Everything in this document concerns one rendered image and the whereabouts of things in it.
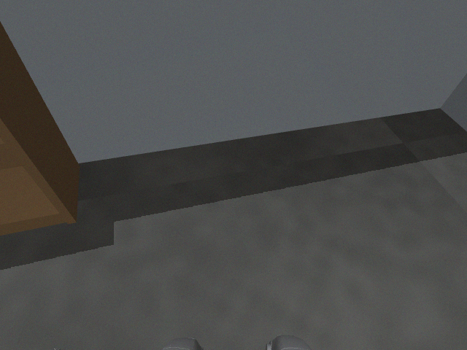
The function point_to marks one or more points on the bookshelf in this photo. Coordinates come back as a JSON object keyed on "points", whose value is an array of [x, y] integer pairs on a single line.
{"points": [[39, 175]]}

